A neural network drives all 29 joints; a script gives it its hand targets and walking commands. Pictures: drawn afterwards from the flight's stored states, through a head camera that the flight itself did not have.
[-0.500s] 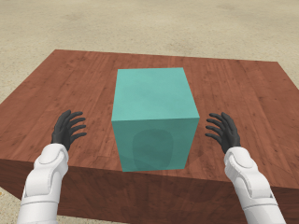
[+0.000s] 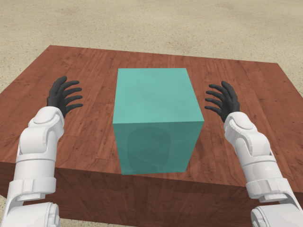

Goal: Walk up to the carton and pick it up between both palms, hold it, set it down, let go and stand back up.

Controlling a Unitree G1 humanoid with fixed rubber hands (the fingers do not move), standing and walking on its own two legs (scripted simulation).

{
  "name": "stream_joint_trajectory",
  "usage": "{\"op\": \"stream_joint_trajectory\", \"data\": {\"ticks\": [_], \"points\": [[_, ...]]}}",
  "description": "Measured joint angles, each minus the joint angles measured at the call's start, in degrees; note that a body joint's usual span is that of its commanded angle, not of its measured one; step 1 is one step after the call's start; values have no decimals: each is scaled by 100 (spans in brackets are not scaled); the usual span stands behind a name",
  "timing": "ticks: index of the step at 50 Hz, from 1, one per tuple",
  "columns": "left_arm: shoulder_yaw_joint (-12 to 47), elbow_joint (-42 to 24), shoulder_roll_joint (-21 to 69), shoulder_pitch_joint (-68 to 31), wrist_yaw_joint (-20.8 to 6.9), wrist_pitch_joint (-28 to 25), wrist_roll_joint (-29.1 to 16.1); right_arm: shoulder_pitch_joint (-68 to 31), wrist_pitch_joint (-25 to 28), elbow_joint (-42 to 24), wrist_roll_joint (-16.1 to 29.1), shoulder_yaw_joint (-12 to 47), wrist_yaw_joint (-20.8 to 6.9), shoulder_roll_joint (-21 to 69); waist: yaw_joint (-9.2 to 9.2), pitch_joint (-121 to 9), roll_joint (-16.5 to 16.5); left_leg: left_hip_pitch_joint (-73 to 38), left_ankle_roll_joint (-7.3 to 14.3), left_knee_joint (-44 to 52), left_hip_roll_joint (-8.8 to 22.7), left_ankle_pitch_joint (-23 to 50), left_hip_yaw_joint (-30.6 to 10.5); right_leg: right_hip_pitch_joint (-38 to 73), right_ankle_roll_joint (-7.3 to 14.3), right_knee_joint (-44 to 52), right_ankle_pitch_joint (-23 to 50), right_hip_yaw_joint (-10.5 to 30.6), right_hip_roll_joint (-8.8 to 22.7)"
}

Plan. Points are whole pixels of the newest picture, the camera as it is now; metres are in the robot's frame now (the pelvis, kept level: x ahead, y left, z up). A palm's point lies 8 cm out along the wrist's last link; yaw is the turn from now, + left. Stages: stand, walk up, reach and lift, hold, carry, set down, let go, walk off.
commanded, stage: reach and lift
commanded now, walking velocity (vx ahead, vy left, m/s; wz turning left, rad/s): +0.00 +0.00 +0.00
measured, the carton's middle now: (153, 122) +0.41 +0.01 +0.05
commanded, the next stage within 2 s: none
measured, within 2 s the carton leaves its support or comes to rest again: neither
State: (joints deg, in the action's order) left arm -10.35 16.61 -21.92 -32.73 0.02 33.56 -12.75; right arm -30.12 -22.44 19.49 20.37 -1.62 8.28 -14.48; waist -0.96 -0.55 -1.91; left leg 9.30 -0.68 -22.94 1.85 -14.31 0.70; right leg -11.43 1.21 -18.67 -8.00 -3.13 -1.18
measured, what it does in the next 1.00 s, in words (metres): stands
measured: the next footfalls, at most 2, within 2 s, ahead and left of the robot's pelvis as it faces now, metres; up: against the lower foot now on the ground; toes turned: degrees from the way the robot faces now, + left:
none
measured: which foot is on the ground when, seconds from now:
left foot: down 0.00-1.00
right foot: down 0.00-1.00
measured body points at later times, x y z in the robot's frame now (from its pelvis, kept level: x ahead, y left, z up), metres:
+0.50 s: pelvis +0.00 +0.00 +0.00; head +0.00 +0.02 +0.45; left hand +0.44 +0.24 +0.20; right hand +0.44 -0.19 +0.19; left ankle -0.03 +0.12 -0.75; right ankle +0.02 -0.11 -0.75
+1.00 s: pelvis +0.00 +0.00 -0.01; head +0.03 +0.01 +0.44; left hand +0.44 +0.23 +0.10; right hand +0.44 -0.16 +0.10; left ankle -0.03 +0.12 -0.75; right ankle +0.02 -0.11 -0.75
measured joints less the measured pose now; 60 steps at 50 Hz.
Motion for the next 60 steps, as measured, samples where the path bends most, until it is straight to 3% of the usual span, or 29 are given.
{"op": "stream_joint_trajectory", "data": {"ticks": [6, 19, 26, 30, 34, 39, 47, 53, 60], "points": [[120, 293, -33, -455, 89, 75, -3, -523, -15, 587, 69, -11, -73, -119, -11, -107, 48, 112, 11, -23, 3, -3, -5, -59, -14, 87, 55, -3, -5], [382, 1552, -197, -1596, 170, -104, -77, -1692, 108, 1900, 134, 36, -245, -372, -6, -262, 94, 267, 18, -36, -4, 22, -37, -165, -25, 152, 111, -32, 0], [663, 2783, -302, -2332, 241, -497, -200, -2377, 122, 2851, 103, 109, -298, -398, 34, -399, 91, 473, 21, -38, -4, 63, -19, -401, -15, 101, 133, -14, 1], [840, 3508, -351, -2744, 231, -875, -335, -2752, 228, 3273, -32, 48, -266, -313, 22, -431, 92, 637, 17, -72, -13, 82, -37, -576, -6, 31, 124, -33, 13], [871, 4134, -258, -2920, 120, -1344, -186, -2938, 472, 3632, -227, 73, -196, -157, 3, -383, 107, 694, 6, -73, -12, 99, -68, -612, 1, 46, 138, -62, 12], [602, 4137, 66, -2423, 3, -1968, 213, -2461, 936, 3581, -482, 7, -63, 209, 15, -359, 104, 642, -14, -26, -6, 106, -95, -550, 3, 95, 135, -87, 6], [547, 4344, 342, -1856, 114, -2723, 253, -1631, 1546, 3308, -1042, -422, 83, 667, 79, -462, 75, 1018, -50, -231, 6, 40, -146, -907, 22, -101, 58, -138, 2], [719, 4808, 367, -1924, 176, -3374, 160, -1799, 1976, 3801, -1111, -471, 11, 638, 92, -715, 119, 1532, -59, -539, 8, -48, -180, -1403, 33, -389, -27, -170, 10], [942, 5698, 439, -2228, 51, -4078, 19, -2052, 2472, 4499, -898, -197, -67, 567, 76, -884, 154, 1783, -45, -771, -16, -136, -204, -1675, 21, -680, -153, -191, 43]]}}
